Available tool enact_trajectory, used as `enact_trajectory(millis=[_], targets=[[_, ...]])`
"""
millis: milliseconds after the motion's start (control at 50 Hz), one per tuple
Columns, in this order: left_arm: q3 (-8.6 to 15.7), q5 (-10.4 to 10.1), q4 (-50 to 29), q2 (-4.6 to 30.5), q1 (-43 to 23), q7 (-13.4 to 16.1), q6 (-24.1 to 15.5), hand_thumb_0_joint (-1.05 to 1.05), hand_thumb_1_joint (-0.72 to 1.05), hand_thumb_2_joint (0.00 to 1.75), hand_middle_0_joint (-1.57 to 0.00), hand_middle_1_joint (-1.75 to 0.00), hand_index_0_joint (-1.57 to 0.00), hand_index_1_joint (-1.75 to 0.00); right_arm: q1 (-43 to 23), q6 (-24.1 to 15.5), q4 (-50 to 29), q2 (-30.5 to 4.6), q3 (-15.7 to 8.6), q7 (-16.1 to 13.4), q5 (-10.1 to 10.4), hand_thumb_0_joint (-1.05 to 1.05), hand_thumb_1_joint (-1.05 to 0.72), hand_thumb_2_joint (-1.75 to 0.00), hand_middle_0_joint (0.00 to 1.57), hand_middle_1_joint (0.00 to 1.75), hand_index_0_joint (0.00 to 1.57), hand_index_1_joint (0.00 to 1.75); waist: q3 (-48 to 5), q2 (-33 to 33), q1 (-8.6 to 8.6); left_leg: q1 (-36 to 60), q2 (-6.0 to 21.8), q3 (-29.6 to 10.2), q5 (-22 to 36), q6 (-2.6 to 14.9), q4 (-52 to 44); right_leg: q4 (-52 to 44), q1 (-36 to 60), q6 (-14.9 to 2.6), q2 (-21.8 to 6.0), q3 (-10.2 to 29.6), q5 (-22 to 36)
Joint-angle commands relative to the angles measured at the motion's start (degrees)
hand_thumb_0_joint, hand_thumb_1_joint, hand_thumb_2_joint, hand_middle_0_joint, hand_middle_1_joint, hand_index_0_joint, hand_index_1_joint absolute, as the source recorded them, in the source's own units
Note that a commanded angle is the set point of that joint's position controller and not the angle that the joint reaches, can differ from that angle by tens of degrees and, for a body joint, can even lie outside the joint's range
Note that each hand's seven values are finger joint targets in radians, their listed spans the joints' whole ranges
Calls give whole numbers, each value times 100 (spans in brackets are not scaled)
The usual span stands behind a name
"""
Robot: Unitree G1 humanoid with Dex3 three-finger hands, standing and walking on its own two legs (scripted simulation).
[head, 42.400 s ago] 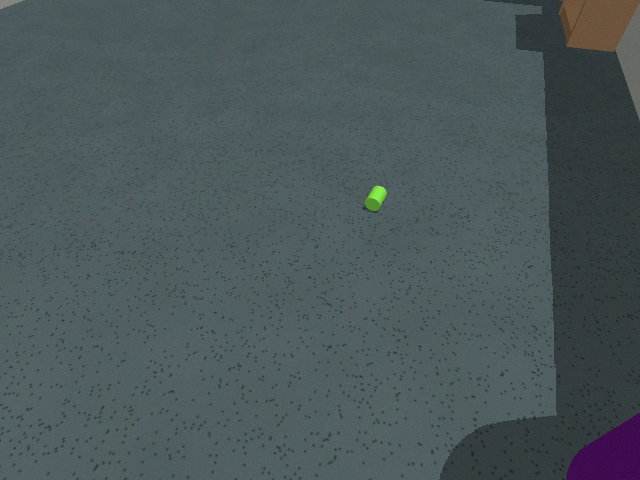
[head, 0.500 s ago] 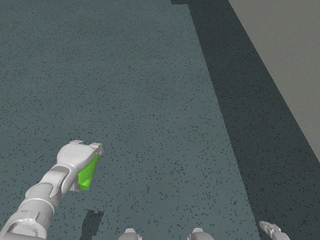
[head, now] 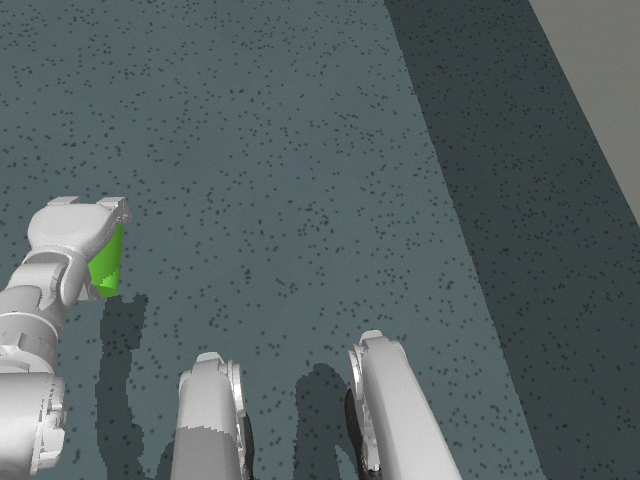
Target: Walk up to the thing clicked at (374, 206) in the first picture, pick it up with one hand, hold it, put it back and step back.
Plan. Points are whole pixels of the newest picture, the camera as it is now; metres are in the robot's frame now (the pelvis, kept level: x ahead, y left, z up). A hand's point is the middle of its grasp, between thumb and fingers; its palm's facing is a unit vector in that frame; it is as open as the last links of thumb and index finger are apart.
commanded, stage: crouch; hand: left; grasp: from above
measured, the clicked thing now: (90, 258) +0.45 +0.28 -0.16
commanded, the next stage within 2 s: lower in 1.02 s
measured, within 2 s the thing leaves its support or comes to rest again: neither
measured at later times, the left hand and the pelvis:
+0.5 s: hand (114, 263) +0.47 +0.28 -0.26, palm faces -0.48 +0.02 -0.88, open 12.2 cm; pelvis +0.00 +0.00 -0.10, yaw -3 degrees
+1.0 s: hand (124, 266) +0.48 +0.29 -0.33, palm faces -0.47 +0.02 -0.88, open 12.2 cm; pelvis -0.01 +0.00 -0.17, yaw -5 degrees
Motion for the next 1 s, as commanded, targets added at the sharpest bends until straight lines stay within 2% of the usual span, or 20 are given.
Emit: enact_trajectory(millis=[0,40,60,80,100,160,260,280,300,340,360,440,540,660,680,740,840,900,940,980], targets=[[421,-48,-979,1696,-1979,240,-182,0,33,85,-66,-91,-72,-85,744,-216,-318,-1335,-365,51,-93,0,-90,-90,20,30,20,30,-3552,845,3,2561,-185,-150,533,48,-916,-579,738,-501,137,-434,517],[638,38,-1029,2045,-2019,334,-240,0,35,82,-69,-86,-75,-81,778,-232,-285,-1380,-364,109,-119,0,-91,-90,20,30,20,30,-3792,1097,111,2617,-187,-122,761,27,-691,-374,612,-509,135,-419,636],[662,30,-1187,2039,-2137,381,-268,0,38,84,-72,-87,-77,-82,789,-250,-293,-1376,-356,150,-150,0,-91,-90,20,30,20,30,-3873,1231,102,2705,-173,-136,874,8,-607,-270,491,-505,113,-421,692],[615,91,-1284,2000,-2339,415,-323,0,39,84,-72,-88,-77,-82,809,-251,-261,-1391,-352,185,-189,0,-91,-90,20,30,20,30,-3989,1413,-7,2764,-157,-96,1028,9,-454,-165,420,-502,127,-438,808],[655,139,-1247,1998,-2364,440,-338,0,39,84,-73,-87,-78,-82,897,-253,-214,-1425,-369,215,-202,0,-91,-90,20,30,20,30,-4035,1366,-32,2826,-142,-146,1164,-1,-357,-56,296,-495,119,-473,861],[761,227,-1243,2202,-2534,549,-356,0,40,85,-74,-86,-79,-82,916,-253,-162,-1439,-358,297,-254,0,-92,-91,20,30,20,30,-4084,1618,-30,2856,-128,-99,1397,-9,-83,162,95,-496,115,-472,981],[727,257,-1224,2179,-2694,589,-322,0,42,92,-77,-90,-81,-86,941,-228,-141,-1461,-367,412,-325,0,-92,-91,20,30,20,30,-4196,1801,-105,2770,-115,-7,1750,7,357,456,-44,-485,141,-518,1203],[756,261,-1041,2217,-2541,579,-291,0,41,93,-78,-89,-81,-86,954,-221,-145,-1453,-350,430,-327,0,-93,-91,20,30,20,30,-4153,1667,-81,2652,-127,38,1784,37,452,455,44,-472,158,-512,1271],[779,284,-1001,2297,-2596,569,-280,0,42,93,-78,-91,-81,-87,969,-210,-142,-1471,-351,446,-337,0,-93,-91,20,30,20,30,-4117,1594,-127,2456,-135,56,1711,53,531,513,76,-467,159,-524,1273],[774,261,-843,2287,-2533,520,-241,0,42,95,-77,-93,-80,-89,918,-183,-167,-1468,-341,479,-356,0,-93,-91,20,30,20,30,-3915,1537,-135,2212,-139,49,1590,67,595,600,2,-467,167,-552,1199],[722,267,-780,2248,-2604,478,-230,0,42,97,-77,-94,-81,-91,943,-174,-192,-1473,-334,498,-361,0,-92,-91,20,30,20,30,-3871,1452,-198,2157,-131,21,1508,74,639,642,-64,-464,166,-570,1137],[779,263,-477,2396,-2358,331,-227,0,42,98,-75,-98,-79,-93,896,-116,-257,-1486,-281,560,-368,0,-93,-91,20,30,20,30,-3709,1191,-167,1685,-151,36,1418,115,834,826,16,-446,194,-590,1147],[813,260,-493,2628,-2676,192,-402,0,43,97,-76,-97,-80,-92,842,-50,-273,-1527,-208,613,-398,0,-93,-91,20,30,20,30,-3532,1232,-256,1283,-155,51,1202,130,1072,1023,-138,-444,222,-593,1055],[893,404,-412,2849,-2872,262,-670,0,44,97,-78,-96,-81,-92,869,0,-221,-1659,-81,648,-489,0,-93,-91,20,30,20,30,-3432,1667,-341,1532,-112,-92,1277,42,1260,1370,-702,-457,226,-721,953],[953,430,-454,2974,-2966,299,-710,0,43,97,-77,-95,-81,-91,843,17,-214,-1685,-71,649,-498,0,-93,-91,20,30,20,30,-3456,1782,-317,1514,-112,-95,1271,27,1275,1426,-773,-463,224,-726,942],[1047,498,-435,3172,-3112,422,-776,0,39,97,-74,-95,-78,-92,865,35,-210,-1699,-2,659,-547,0,-93,-91,20,30,20,30,-3576,1762,-357,1356,-138,-14,1163,63,1461,1482,-665,-452,260,-740,961],[1031,616,-66,3306,-3190,585,-755,0,37,92,-72,-93,-76,-88,807,20,-168,-1700,113,652,-581,0,-92,-91,20,30,20,30,-3251,1786,-417,929,-161,37,719,84,1567,1586,-809,-456,276,-795,721],[984,652,98,3357,-3329,607,-701,0,37,92,-72,-92,-76,-88,767,-4,-144,-1749,142,640,-576,0,-92,-90,20,30,20,30,-3123,1872,-470,829,-146,-19,447,65,1568,1717,-1095,-478,273,-848,544],[843,690,163,3296,-3377,578,-660,0,37,91,-72,-92,-75,-88,715,-1,-164,-1763,179,632,-552,0,-92,-90,20,30,20,30,-3076,1948,-500,807,-137,-52,315,56,1573,1743,-1246,-499,292,-877,459],[899,680,204,3371,-3310,575,-609,0,36,93,-71,-93,-75,-89,722,-4,-162,-1783,192,618,-557,0,-92,-90,20,30,20,30,-3087,1919,-475,788,-146,-66,378,59,1616,1796,-1240,-477,267,-884,524]])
